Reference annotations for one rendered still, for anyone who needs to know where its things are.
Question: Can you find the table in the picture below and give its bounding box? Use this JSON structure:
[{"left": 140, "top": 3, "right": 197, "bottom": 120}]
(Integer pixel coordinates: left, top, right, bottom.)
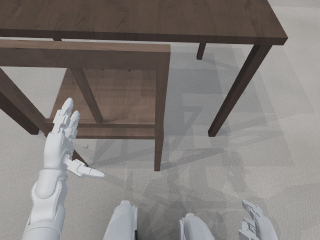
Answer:
[{"left": 0, "top": 0, "right": 288, "bottom": 137}]

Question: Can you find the left robot thigh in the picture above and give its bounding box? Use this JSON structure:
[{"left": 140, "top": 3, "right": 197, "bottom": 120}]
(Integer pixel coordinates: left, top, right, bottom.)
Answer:
[{"left": 103, "top": 204, "right": 138, "bottom": 240}]

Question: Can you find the chair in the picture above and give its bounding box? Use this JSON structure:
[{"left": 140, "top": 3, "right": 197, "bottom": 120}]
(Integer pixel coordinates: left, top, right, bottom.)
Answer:
[{"left": 0, "top": 39, "right": 171, "bottom": 172}]

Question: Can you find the left robot hand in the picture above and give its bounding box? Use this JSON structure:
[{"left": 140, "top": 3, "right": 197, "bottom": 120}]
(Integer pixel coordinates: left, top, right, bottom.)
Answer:
[{"left": 43, "top": 97, "right": 106, "bottom": 179}]

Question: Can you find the right robot hand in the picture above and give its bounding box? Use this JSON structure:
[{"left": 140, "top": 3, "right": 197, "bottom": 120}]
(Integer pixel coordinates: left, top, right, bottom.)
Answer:
[{"left": 238, "top": 200, "right": 278, "bottom": 240}]

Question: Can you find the left robot forearm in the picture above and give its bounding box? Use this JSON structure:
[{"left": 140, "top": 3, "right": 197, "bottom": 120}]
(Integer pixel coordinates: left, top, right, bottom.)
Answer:
[{"left": 21, "top": 168, "right": 68, "bottom": 240}]

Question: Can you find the right robot shin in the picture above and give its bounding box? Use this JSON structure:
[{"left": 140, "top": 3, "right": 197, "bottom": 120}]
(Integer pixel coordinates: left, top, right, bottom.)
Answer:
[{"left": 185, "top": 213, "right": 195, "bottom": 217}]

